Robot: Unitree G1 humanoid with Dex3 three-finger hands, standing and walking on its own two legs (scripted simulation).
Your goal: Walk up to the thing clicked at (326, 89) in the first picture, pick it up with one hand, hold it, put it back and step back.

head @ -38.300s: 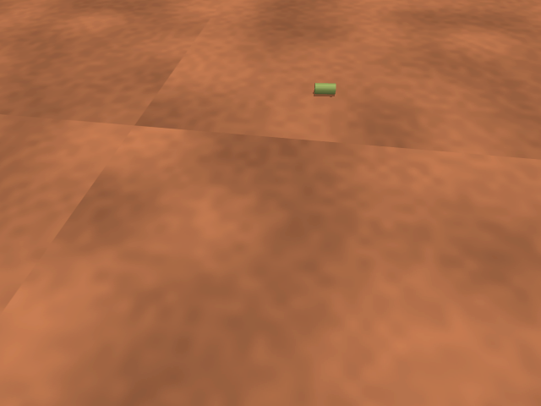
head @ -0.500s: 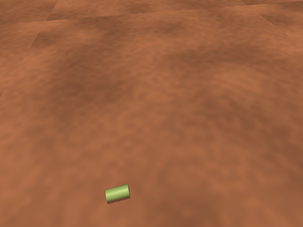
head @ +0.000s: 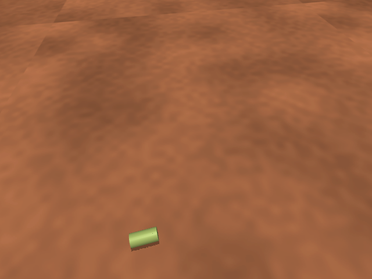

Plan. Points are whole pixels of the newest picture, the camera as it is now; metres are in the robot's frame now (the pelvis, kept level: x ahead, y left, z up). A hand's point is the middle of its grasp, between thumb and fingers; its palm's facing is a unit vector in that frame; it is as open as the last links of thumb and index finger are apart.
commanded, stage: stand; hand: left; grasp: from above
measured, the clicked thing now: (144, 237) +0.46 +0.26 -0.75
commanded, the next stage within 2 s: step back in 0.60 s
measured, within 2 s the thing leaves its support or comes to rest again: neither
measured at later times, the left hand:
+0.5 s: hand out of the picture +0.07 +0.25 -0.16, palm faces +0.00 -0.94 -0.33, open 7.4 cm
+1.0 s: hand out of the picture +0.06 +0.28 -0.17, palm faces -0.03 -0.92 -0.39, open 7.4 cm
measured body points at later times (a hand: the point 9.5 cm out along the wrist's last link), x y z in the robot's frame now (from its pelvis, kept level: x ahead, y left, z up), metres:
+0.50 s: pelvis +0.00 +0.00 +0.00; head +0.01 +0.00 +0.45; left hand +0.07 +0.30 -0.14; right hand +0.07 -0.30 -0.14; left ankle +0.00 +0.12 -0.75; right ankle -0.01 -0.12 -0.75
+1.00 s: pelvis -0.07 +0.00 -0.02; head +0.00 +0.01 +0.42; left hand +0.06 +0.32 -0.14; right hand +0.04 -0.31 -0.14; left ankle +0.00 +0.12 -0.75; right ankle -0.07 -0.11 -0.71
